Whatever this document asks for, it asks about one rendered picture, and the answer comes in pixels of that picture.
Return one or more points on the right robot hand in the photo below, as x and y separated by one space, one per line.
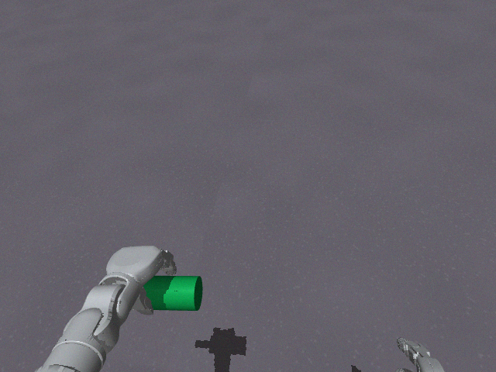
419 356

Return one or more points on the left robot hand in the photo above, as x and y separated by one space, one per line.
142 263

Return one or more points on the left robot arm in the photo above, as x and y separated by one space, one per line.
94 331

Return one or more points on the bottle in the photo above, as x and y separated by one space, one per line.
177 293

